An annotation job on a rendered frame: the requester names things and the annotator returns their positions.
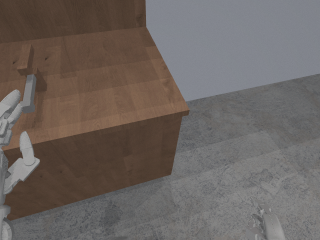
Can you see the robot left hand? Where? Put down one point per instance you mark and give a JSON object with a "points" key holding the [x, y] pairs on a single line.
{"points": [[10, 112]]}

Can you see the robot right hand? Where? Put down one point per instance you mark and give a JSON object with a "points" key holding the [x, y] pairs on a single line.
{"points": [[269, 227]]}

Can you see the robot left forearm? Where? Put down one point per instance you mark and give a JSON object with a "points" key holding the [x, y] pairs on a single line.
{"points": [[6, 226]]}

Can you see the counter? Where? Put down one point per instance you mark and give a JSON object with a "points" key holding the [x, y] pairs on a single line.
{"points": [[107, 109]]}

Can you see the tap lever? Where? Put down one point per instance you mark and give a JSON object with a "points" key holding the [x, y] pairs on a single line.
{"points": [[29, 93]]}

